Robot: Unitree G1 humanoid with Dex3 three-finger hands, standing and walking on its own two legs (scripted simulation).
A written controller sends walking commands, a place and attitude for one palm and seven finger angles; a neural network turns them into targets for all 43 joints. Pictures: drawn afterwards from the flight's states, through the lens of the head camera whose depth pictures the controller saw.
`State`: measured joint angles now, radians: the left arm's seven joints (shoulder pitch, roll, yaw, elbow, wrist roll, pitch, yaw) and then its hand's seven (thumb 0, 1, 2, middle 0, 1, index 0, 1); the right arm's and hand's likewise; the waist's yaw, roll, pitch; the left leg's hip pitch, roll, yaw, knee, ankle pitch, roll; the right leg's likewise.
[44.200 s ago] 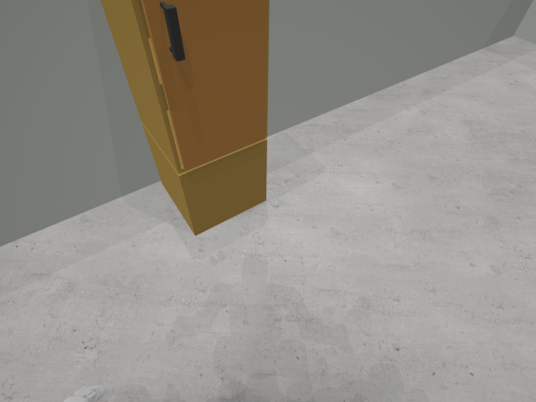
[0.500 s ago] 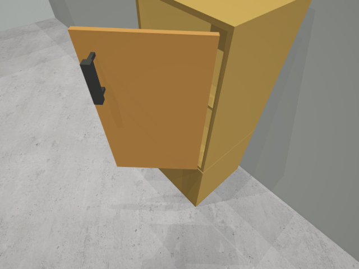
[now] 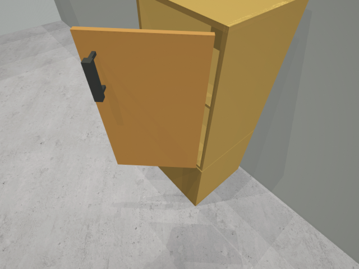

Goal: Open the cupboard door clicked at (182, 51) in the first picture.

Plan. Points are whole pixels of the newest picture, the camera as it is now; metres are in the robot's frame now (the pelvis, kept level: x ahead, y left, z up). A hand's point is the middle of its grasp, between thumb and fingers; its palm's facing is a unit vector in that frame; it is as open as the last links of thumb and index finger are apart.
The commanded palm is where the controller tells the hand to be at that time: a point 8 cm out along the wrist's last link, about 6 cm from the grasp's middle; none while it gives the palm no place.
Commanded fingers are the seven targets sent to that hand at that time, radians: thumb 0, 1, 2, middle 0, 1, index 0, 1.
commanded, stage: come to a stop and stand still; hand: left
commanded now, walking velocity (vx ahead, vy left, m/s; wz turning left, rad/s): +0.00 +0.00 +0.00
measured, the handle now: (96, 76) +0.55 +0.27 +0.13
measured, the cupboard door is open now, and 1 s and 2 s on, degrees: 46 46 46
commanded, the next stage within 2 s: look again from close up in 0.10 s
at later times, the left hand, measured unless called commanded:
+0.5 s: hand out of the picture +0.05 +0.23 -0.16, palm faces +0.04 -0.95 -0.31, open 7.4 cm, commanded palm none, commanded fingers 0.00 0.90 0.90 -0.20 -0.30 -0.20 -0.30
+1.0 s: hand out of the picture +0.12 +0.27 -0.04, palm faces +0.29 -0.95 -0.12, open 7.5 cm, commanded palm +0.07 +0.31 -0.05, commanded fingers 0.00 0.69 0.81 -0.22 -0.44 -0.22 -0.44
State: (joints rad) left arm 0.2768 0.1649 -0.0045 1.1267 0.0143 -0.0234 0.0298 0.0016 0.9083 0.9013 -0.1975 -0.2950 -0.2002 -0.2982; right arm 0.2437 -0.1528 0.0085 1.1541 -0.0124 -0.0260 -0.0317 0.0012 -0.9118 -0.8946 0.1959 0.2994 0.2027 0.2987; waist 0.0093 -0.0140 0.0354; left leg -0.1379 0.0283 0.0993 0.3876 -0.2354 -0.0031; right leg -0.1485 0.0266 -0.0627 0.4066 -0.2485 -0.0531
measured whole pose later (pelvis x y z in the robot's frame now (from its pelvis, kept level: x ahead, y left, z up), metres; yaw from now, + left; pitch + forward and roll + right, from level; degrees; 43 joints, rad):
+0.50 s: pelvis -0.01 +0.01 -0.01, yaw +1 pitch -2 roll +0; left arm 0.23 0.25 0.01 1.02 0.01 -0.02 0.03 0.00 0.91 0.90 -0.20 -0.30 -0.20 -0.30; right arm 0.22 -0.26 -0.02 1.02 -0.02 -0.02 -0.02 0.00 -0.91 -0.89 0.20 0.30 0.20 0.30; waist -0.01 0.02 0.00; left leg -0.17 0.02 0.08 0.49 -0.28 0.02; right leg -0.17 0.01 -0.08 0.49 -0.29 -0.04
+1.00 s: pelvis -0.05 +0.04 -0.01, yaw +3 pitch +0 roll +0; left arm 0.39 0.22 0.17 0.27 -0.18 -0.18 -0.03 0.01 0.86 0.88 -0.20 -0.32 -0.21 -0.33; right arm 0.30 -0.24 -0.01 0.77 0.02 -0.22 -0.05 0.01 -0.91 -0.89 0.20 0.30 0.20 0.30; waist -0.01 0.00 0.01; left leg -0.32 -0.03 0.07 0.56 -0.25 0.05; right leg -0.31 -0.05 -0.09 0.58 -0.28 -0.01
